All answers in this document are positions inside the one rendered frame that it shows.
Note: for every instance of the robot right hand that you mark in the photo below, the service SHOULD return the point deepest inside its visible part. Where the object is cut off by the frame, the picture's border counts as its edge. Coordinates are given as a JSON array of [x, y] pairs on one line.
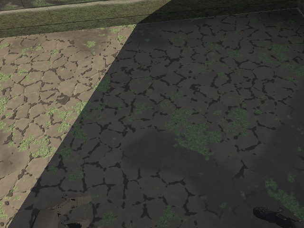
[[280, 216]]

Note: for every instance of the robot left hand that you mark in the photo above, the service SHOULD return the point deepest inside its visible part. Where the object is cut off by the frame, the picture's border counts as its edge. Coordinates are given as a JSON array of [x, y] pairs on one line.
[[48, 217]]

